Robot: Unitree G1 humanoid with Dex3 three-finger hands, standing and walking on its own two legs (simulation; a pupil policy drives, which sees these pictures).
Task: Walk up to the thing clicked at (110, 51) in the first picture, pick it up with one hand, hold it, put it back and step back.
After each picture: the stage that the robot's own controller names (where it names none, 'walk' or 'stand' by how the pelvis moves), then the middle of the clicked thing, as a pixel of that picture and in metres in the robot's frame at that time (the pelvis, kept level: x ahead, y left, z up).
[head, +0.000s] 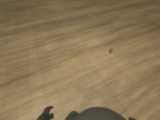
stand; (110, 50) +1.45 -0.43 -0.72
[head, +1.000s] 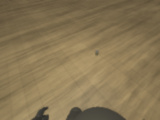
walk; (96, 52) +1.36 -0.02 -0.69
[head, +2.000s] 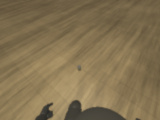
walk; (79, 68) +0.88 +0.25 -0.71
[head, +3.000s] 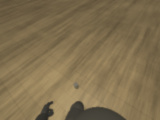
walk; (76, 85) +0.52 +0.26 -0.71
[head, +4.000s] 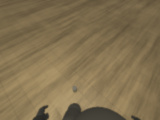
stand; (74, 89) +0.41 +0.20 -0.70
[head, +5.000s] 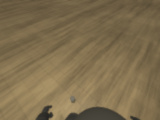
stand; (72, 99) +0.35 +0.21 -0.72
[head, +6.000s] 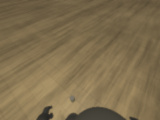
stand; (72, 98) +0.35 +0.22 -0.73
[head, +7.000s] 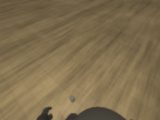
stand; (72, 99) +0.35 +0.22 -0.73
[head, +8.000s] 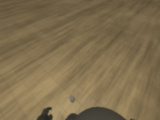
stand; (72, 99) +0.34 +0.22 -0.73
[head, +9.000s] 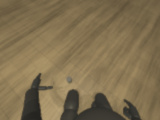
go down; (69, 80) +0.39 +0.22 -0.58
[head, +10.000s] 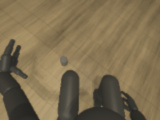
go down; (63, 61) +0.43 +0.25 -0.30
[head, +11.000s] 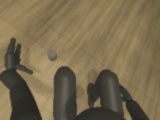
close in; (52, 55) +0.42 +0.27 -0.26
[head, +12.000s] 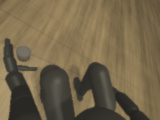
close; (23, 54) +0.41 +0.29 -0.22
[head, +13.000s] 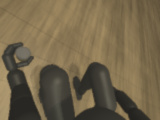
close; (23, 55) +0.40 +0.29 -0.22
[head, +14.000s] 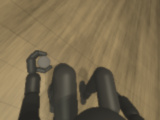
lift; (43, 62) +0.33 +0.27 -0.17
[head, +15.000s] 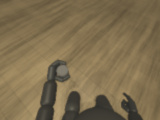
lift; (63, 73) +0.31 +0.19 +0.01
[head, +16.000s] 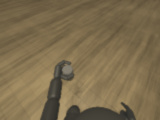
hold; (68, 73) +0.33 +0.16 +0.02
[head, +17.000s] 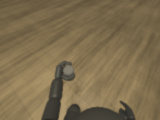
hold; (69, 73) +0.33 +0.16 +0.01
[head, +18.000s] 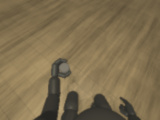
crouch; (65, 70) +0.35 +0.18 -0.05
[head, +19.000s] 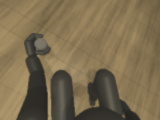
lower; (43, 47) +0.47 +0.28 -0.09
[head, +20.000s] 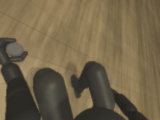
lower; (16, 52) +0.43 +0.29 -0.23
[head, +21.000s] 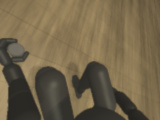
lower; (17, 52) +0.42 +0.30 -0.22
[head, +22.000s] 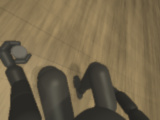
lower; (20, 54) +0.40 +0.30 -0.22
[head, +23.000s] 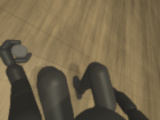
lower; (21, 53) +0.41 +0.30 -0.22
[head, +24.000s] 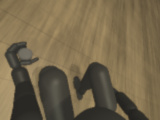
open; (25, 56) +0.40 +0.29 -0.22
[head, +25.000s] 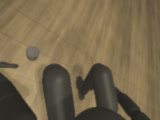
stand; (32, 54) +0.39 +0.28 -0.23
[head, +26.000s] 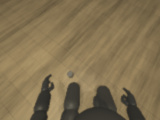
walk; (70, 74) +0.40 +0.21 -0.51
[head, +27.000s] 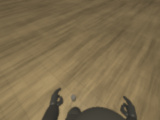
stand; (73, 98) +0.36 +0.19 -0.66
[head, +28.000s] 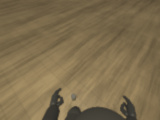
stand; (73, 97) +0.36 +0.19 -0.67
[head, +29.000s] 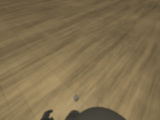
stand; (75, 98) +0.38 +0.18 -0.72
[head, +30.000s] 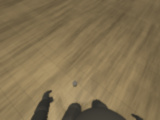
walk; (74, 84) +0.41 +0.15 -0.71
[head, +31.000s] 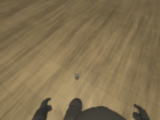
walk; (76, 76) +0.56 +0.20 -0.69
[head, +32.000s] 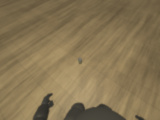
walk; (80, 61) +0.88 +0.23 -0.70
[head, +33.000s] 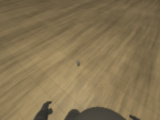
stand; (78, 63) +0.98 +0.22 -0.71
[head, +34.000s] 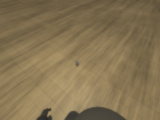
stand; (77, 63) +1.00 +0.24 -0.72
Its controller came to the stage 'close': yes
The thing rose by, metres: 0.73
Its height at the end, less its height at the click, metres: +0.00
